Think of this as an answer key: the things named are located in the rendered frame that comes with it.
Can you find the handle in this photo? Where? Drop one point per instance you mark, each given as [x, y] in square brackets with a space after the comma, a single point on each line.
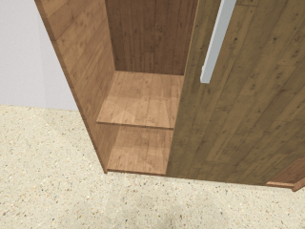
[219, 30]

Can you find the wardrobe door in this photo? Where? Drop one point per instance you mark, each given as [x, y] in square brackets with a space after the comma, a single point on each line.
[247, 124]
[293, 173]

